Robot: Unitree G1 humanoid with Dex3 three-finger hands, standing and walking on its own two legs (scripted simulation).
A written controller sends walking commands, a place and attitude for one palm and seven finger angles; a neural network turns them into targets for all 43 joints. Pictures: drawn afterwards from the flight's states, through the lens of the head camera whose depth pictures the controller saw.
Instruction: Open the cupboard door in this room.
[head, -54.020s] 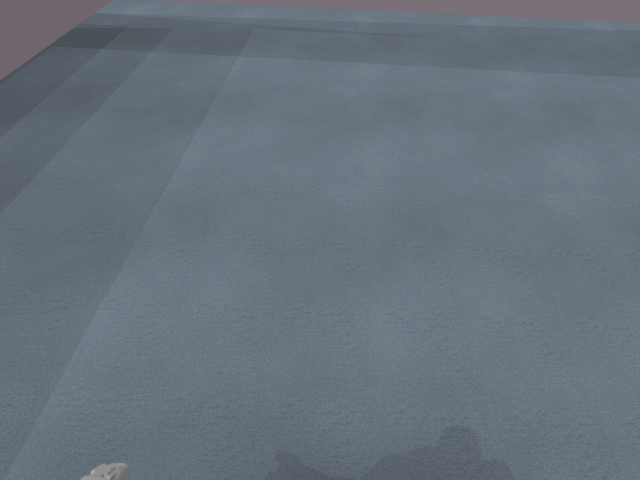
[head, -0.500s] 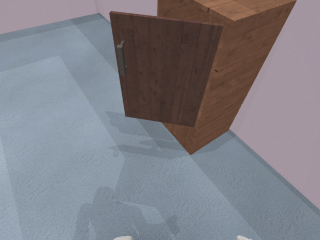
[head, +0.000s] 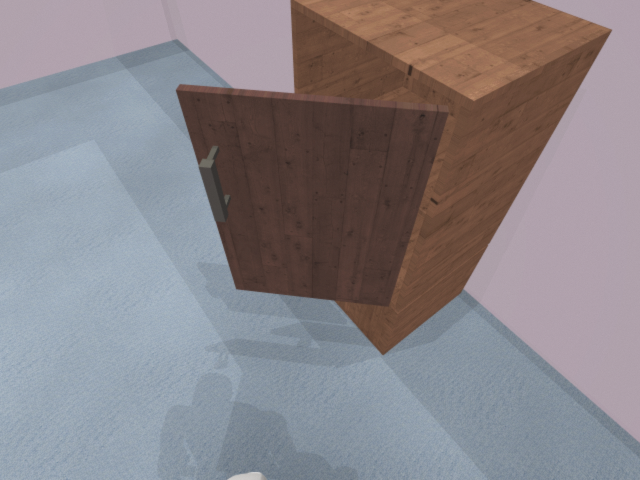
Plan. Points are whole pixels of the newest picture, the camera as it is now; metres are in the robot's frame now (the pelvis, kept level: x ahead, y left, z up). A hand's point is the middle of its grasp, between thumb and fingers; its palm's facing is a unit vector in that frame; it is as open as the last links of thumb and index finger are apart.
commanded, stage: come to a stop and stand still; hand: left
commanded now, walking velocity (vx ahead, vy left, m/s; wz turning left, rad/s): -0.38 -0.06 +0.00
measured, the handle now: (217, 184) +0.59 +0.23 -0.02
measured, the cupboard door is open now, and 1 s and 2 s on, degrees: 46 46 46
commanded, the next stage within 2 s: look again from close up in 1.12 s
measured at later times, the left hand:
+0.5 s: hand out of the picture +0.11 +0.18 -0.17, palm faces +0.01 -0.96 -0.28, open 7.4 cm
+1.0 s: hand out of the picture +0.04 +0.22 -0.17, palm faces -0.04 -0.96 -0.26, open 7.4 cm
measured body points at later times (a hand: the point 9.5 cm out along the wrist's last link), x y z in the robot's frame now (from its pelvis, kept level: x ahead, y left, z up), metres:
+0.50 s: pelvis +0.03 -0.02 -0.01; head +0.06 -0.04 +0.43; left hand +0.11 +0.23 -0.15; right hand +0.09 -0.28 -0.17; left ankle +0.02 +0.12 -0.70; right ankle +0.03 -0.13 -0.74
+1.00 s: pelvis +0.02 +0.02 -0.01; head +0.03 +0.00 +0.44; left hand +0.04 +0.27 -0.15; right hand +0.04 -0.21 -0.17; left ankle +0.00 +0.10 -0.74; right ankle +0.03 -0.12 -0.74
